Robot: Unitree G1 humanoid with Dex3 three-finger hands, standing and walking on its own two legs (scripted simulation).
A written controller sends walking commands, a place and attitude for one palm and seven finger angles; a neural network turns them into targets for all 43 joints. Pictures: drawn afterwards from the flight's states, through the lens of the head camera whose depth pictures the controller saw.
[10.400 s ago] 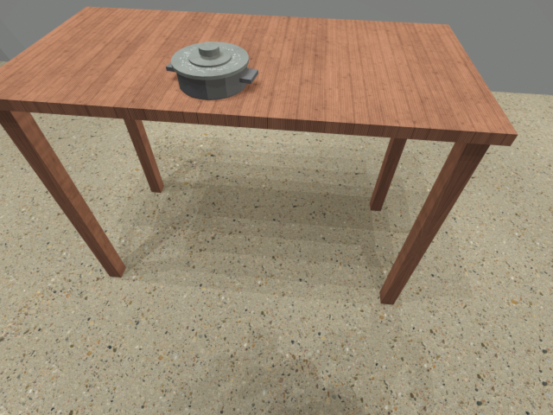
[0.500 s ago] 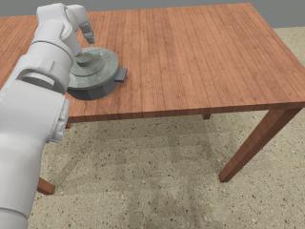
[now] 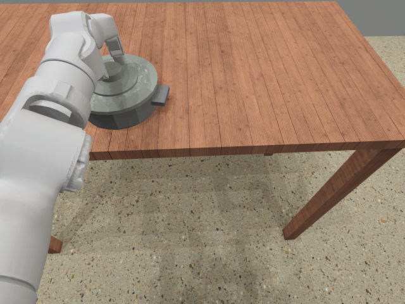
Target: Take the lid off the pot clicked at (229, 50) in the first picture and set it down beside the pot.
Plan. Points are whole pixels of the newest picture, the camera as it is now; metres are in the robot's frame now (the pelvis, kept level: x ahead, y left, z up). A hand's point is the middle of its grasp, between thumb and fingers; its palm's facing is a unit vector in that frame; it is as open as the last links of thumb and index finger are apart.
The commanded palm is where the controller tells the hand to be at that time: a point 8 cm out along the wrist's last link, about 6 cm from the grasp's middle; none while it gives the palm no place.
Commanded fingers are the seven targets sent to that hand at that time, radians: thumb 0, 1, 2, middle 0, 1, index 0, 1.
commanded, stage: lower the open fingers around the knob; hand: left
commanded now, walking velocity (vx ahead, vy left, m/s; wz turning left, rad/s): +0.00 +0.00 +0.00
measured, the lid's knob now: (110, 71) +0.53 +0.14 +0.16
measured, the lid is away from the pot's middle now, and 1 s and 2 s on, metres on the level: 0.00 0.00 0.00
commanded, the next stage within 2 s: raise the hand to come down again in 1.54 s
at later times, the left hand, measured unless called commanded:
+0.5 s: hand (108, 65) +0.51 +0.13 +0.19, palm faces -0.40 -0.06 -0.91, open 10.2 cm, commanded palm +0.52 +0.12 +0.23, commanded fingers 0.00 -0.40 1.66 -0.86 -0.08 -0.86 -0.08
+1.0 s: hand (109, 62) +0.52 +0.13 +0.19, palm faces -0.40 -0.08 -0.91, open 10.1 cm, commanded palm +0.52 +0.13 +0.23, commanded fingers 0.00 -0.40 1.66 -0.86 -0.08 -0.86 -0.08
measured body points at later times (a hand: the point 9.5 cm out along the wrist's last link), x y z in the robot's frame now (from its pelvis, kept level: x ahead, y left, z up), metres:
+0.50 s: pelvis -0.01 -0.01 +0.00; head +0.06 -0.01 +0.44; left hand +0.53 +0.13 +0.24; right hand -0.01 -0.28 -0.14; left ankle -0.02 +0.11 -0.73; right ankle -0.05 -0.13 -0.73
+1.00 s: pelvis +0.00 +0.00 +0.00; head +0.07 -0.01 +0.44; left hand +0.53 +0.13 +0.24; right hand -0.02 -0.28 -0.14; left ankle -0.02 +0.11 -0.73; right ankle -0.05 -0.13 -0.73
